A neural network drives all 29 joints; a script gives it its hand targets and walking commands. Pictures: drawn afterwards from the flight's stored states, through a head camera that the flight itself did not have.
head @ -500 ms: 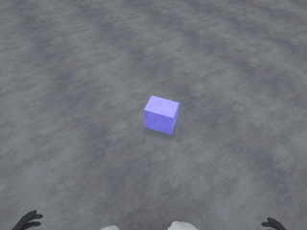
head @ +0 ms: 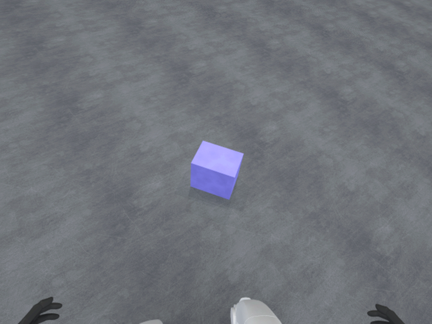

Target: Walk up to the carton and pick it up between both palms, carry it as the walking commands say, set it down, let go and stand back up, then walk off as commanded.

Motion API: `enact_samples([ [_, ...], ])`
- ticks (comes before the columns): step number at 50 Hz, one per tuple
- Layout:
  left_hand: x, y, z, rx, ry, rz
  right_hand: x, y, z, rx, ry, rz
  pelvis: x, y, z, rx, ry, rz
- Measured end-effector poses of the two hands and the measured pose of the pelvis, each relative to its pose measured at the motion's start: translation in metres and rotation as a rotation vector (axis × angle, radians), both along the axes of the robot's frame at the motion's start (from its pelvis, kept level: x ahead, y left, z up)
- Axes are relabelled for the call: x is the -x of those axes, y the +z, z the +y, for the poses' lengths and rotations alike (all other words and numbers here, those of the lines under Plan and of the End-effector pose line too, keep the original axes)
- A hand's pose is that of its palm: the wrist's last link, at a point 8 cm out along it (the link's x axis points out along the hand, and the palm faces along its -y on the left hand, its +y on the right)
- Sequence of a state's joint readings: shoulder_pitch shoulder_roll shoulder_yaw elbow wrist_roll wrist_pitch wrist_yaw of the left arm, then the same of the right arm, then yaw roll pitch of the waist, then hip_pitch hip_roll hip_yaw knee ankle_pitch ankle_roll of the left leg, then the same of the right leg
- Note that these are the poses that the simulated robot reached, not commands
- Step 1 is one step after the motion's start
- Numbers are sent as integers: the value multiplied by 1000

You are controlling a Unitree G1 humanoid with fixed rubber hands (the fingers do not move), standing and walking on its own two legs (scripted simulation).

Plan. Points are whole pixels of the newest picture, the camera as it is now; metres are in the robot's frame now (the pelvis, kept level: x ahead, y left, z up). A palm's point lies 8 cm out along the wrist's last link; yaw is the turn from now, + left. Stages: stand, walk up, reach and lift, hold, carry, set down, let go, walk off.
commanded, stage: walk up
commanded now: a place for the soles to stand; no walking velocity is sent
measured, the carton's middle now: (216, 170) +0.90 -0.08 -0.65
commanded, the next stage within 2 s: none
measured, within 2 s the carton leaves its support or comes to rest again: neither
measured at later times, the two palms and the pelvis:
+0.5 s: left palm (58, 276) +0.22 +0.29 -0.08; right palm (398, 310) +0.15 -0.38 -0.09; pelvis +0.10 -0.03 -0.01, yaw -2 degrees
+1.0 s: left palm (87, 220) +0.34 +0.28 -0.09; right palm (379, 254) +0.26 -0.39 -0.09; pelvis +0.22 -0.05 -0.02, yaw -3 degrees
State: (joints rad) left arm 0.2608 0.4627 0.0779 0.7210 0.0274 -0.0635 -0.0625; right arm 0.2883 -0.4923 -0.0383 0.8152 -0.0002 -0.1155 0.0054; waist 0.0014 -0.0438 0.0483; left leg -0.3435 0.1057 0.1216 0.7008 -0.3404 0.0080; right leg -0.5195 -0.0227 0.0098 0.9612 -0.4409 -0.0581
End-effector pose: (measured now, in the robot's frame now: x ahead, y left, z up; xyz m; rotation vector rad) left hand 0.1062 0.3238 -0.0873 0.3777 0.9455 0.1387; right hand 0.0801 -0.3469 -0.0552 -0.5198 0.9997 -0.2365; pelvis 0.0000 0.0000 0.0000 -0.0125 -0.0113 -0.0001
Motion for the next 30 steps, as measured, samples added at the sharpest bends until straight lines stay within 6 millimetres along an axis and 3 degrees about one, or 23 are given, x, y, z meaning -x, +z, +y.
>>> enact_samples([
  [10, -49, 5, -34, -53, -15, -33, -42, -28, -31, -74, -13, -25, -45, -13, -38, -15, -22, -27],
  [15, -71, 19, -31, -86, -9, -62, -64, -31, -29, -99, -13, -46, -65, -10, -38, -6, -22, -51],
  [21, -91, 5, -23, -72, -9, -20, -70, -36, -22, -81, -30, -8, -86, -16, -29, 4, -29, -34],
  [25, -111, 4, -30, -58, -16, -11, -69, -30, -30, -55, -58, 40, -105, -12, -33, 0, -29, -20],
  [30, -136, 2, -46, -49, -30, 10, -90, -29, -47, -52, -57, 69, -129, -11, -48, -14, -33, 10],
])
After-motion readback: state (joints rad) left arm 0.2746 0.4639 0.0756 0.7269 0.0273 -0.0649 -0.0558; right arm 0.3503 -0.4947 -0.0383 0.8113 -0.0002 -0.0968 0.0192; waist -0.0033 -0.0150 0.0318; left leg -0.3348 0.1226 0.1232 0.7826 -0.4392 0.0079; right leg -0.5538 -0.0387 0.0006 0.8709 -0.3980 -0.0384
